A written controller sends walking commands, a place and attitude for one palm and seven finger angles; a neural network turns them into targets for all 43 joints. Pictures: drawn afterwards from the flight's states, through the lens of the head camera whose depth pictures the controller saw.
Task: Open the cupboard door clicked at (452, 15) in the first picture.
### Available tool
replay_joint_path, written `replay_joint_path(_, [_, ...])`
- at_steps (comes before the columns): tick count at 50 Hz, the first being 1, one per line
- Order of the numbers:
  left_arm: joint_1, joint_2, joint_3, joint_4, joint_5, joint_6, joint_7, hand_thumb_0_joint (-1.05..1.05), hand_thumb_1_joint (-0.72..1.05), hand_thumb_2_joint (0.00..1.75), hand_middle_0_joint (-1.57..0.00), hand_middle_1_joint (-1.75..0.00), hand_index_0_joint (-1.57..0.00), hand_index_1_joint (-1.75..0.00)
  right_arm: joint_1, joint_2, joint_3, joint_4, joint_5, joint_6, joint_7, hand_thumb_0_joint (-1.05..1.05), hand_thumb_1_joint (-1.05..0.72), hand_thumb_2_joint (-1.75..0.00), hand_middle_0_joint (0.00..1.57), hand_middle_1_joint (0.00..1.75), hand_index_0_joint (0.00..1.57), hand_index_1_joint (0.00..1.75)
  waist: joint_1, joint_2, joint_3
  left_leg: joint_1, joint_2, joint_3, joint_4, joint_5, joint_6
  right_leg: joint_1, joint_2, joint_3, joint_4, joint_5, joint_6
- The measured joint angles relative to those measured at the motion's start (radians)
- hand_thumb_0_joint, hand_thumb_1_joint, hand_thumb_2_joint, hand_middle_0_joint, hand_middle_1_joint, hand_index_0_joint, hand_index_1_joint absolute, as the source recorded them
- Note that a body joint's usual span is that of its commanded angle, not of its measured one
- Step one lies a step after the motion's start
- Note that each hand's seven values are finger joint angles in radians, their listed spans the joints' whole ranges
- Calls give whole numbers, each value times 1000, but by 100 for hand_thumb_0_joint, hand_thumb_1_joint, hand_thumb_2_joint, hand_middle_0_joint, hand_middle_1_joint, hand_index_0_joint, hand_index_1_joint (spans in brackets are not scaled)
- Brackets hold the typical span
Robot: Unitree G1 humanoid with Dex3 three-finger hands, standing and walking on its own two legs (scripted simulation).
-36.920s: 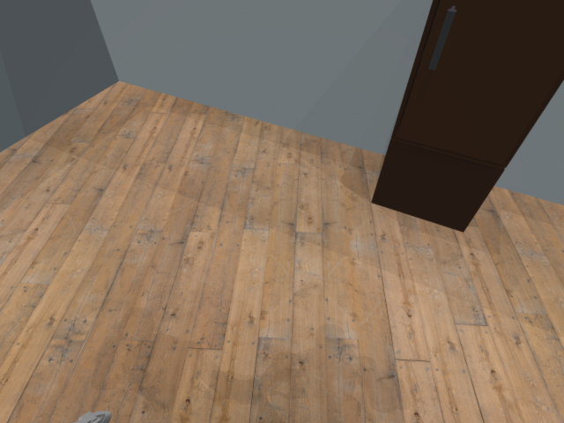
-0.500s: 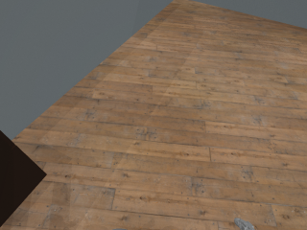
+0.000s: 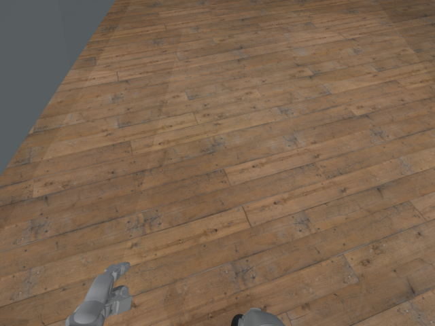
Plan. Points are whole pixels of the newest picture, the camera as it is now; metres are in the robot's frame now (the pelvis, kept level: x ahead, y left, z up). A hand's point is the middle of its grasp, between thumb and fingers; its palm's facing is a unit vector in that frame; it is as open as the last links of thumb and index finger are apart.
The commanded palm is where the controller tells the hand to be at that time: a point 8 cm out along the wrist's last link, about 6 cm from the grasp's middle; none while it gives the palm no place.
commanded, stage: walk to a spot facing it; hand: left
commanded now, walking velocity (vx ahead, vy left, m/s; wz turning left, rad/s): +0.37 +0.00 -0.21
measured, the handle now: out of the picture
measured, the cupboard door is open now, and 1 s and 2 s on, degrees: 39 39 39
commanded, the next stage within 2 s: turn to face it in 0.80 s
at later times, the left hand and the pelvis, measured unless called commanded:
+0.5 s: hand (130, 324) +0.15 +0.18 -0.16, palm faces +0.03 -0.99 -0.14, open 7.3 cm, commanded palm none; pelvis +0.23 +0.01 +0.01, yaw -6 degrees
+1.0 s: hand (181, 142) +0.62 +0.10 -0.14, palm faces -0.32 -0.91 -0.24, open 7.4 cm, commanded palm none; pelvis +0.43 -0.05 +0.01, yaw -15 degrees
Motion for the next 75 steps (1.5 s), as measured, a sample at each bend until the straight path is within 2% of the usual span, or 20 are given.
replay_joint_path(3, [30,-17,-4,6,-18,-22,27,0,91,90,-20,-30,-19,-30,-81,-7,-14,7,10,26,2,1,-91,-90,20,29,20,30,-4,15,25,-222,-12,-155,460,21,19,34,35,4,34,-51,3])
replay_joint_path(5, [73,-32,-10,31,-19,-18,38,0,91,90,-20,-30,-19,-30,-145,-10,-24,-14,4,25,2,1,-91,-90,20,29,20,30,-8,19,18,-333,-7,-187,519,96,20,89,57,13,-37,-46,10])
replay_joint_path(8, [141,-56,-1,75,-24,-22,51,-1,92,90,-20,-30,-20,-30,-224,-6,-31,-63,-3,14,5,1,-91,-90,20,29,20,30,-1,16,-10,-443,4,-203,418,168,14,164,79,31,-149,-18,4])
replay_joint_path(14, [242,-39,7,130,-18,-48,52,-3,96,90,-20,-30,-20,-30,-350,-4,-40,-111,-4,9,20,1,-91,-90,19,29,20,30,57,29,-52,-528,-7,-212,209,280,9,300,111,50,-281,-25,1])
replay_joint_path(22, [397,-57,-19,222,-11,-44,55,0,93,90,-20,-30,-20,-30,-488,-16,-39,-139,4,7,39,1,-91,-90,19,29,20,30,126,11,-52,-445,-69,-176,-16,282,40,462,96,82,-314,-132,38])
replay_joint_path(25, [454,-72,-20,250,-14,-34,53,0,92,90,-20,-30,-20,-30,-510,-25,-30,-158,-5,-22,33,1,-91,-90,19,29,20,30,133,8,-49,-346,-90,-161,-147,325,91,435,81,91,-142,-237,59])
replay_joint_path(28, [448,-74,-20,263,-13,-9,46,0,91,90,-20,-30,-20,-30,-493,-19,-25,-171,-10,-46,18,0,-91,-90,20,29,20,30,127,-9,-34,-331,-100,-130,-71,288,131,229,54,99,371,-276,55])
replay_joint_path(31, [398,-65,-8,244,-1,7,38,1,91,90,-20,-30,-19,-30,-420,-6,-23,-148,-8,-47,5,0,-91,-90,20,29,20,30,128,-22,-38,-264,-118,-115,-131,258,122,42,9,96,601,-162,63])
replay_joint_path(34, [342,-64,2,199,3,12,31,1,91,90,-20,-30,-19,-30,-339,3,-29,-99,1,-48,-11,0,-93,-90,20,29,20,30,129,-20,-45,-183,-130,-98,-233,273,124,-88,-32,106,577,-68,79])
replay_joint_path(39, [258,-59,15,147,5,26,23,1,92,90,-20,-30,-19,-30,-217,-17,-32,-40,3,-39,-11,0,-94,-90,20,29,20,30,102,-6,-54,-62,-130,-60,-353,267,114,-192,-69,96,390,56,94])
replay_joint_path(45, [147,-20,22,111,2,45,11,1,92,90,-20,-30,-19,-30,-117,-21,-23,-11,-5,-27,-12,0,-93,-90,20,29,20,30,45,6,-29,35,-104,-1,-366,190,72,-165,-57,33,156,79,81])
replay_joint_path(49, [77,-1,10,84,1,26,18,1,92,90,-19,-30,-19,-30,-65,-14,-12,9,-6,-19,-15,1,-92,-90,20,29,20,30,5,23,-9,58,-61,16,-272,91,29,-48,-16,0,6,58,49])
replay_joint_path(50, [66,8,4,76,2,7,22,1,92,90,-19,-30,-19,-30,-45,-2,-8,18,0,-15,-12,1,-92,-90,20,29,20,30,-3,9,-14,32,-55,6,-187,58,25,2,-19,4,-38,109,32])
replay_joint_path(52, [36,-3,-3,72,-7,-28,39,0,92,90,-19,-30,-19,-30,-57,8,-4,39,15,4,-10,1,-92,-90,20,29,20,30,-8,21,1,-87,-44,-87,111,-40,29,15,-9,-11,7,-5,18])
replay_joint_path(55, [28,-36,-26,68,-17,-37,58,0,92,90,-20,-30,-19,-30,-110,21,-8,41,21,32,-13,1,-91,-90,20,29,20,30,-18,32,8,-254,-59,-183,397,-45,28,71,-3,-43,-19,-40,31])
replay_joint_path(62, [83,-112,-33,82,-21,-18,82,-1,92,90,-18,-29,-20,-30,-239,44,-20,-43,14,56,2,1,-91,-90,19,29,20,30,-9,6,-34,-442,-51,-182,325,100,9,183,-11,-116,-164,-20,29])
replay_joint_path(69, [119,-77,-8,61,-7,4,73,-3,93,90,-18,-29,-20,-30,-322,-12,-45,-106,5,72,12,2,-94,-90,20,29,20,30,39,-25,-41,-369,-67,-129,59,139,15,201,-59,-201,-80,-109,59])
replay_joint_path(71, [148,-62,-2,58,-9,20,68,-2,92,90,-19,-29,-20,-30,-328,-45,-50,-139,2,63,18,2,-94,-90,20,29,20,30,45,-12,-51,-315,-72,-147,-62,229,48,175,-74,-221,6,-164,80])
replay_joint_path(73, [160,-31,5,60,-12,48,68,-1,92,90,-19,-29,-20,-30,-350,-57,-53,-161,-5,53,11,1,-93,-90,19,29,20,30,41,-23,-46,-346,-93,-162,-18,205,95,98,-73,-139,181,-316,124])
replay_joint_path(75, [162,-2,16,68,-8,71,68,-1,92,90,-19,-29,-20,-30,-359,-63,-52,-179,-8,44,3,1,-93,-90,19,29,20,30,43,-27,-39,-352,-108,-178,-16,190,109,16,-47,-36,369,-343,145])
